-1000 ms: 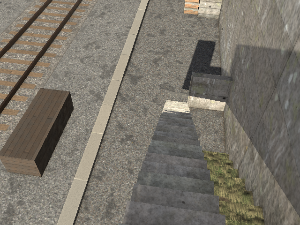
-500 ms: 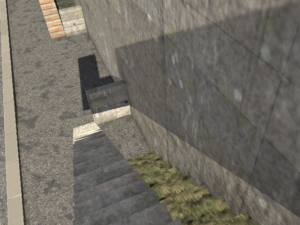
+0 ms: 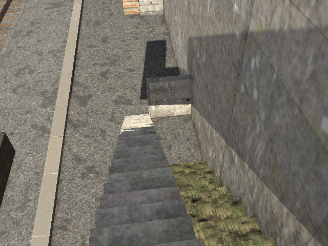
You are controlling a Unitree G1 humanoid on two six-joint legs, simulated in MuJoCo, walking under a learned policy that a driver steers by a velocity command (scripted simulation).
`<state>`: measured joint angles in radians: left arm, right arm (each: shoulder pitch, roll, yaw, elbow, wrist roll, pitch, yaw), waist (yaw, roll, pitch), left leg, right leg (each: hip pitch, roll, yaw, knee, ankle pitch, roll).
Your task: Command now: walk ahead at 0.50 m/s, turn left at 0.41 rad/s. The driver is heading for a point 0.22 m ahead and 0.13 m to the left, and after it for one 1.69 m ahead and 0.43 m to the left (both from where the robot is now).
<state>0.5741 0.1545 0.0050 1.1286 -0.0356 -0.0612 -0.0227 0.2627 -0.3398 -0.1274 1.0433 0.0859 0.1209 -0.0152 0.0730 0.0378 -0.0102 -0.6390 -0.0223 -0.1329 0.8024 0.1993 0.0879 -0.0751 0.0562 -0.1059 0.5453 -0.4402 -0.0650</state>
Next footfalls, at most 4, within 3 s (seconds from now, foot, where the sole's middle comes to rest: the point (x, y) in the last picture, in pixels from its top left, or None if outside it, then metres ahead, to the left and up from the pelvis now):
0.28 left None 0.20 0.13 -0.95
0.88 right None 0.47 0.01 -1.14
1.36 left None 0.44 0.24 -1.14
1.76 right None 0.47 0.00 -1.14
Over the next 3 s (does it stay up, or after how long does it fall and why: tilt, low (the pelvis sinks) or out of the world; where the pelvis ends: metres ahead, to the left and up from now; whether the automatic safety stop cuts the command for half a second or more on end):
stays up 0.43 0.14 -0.36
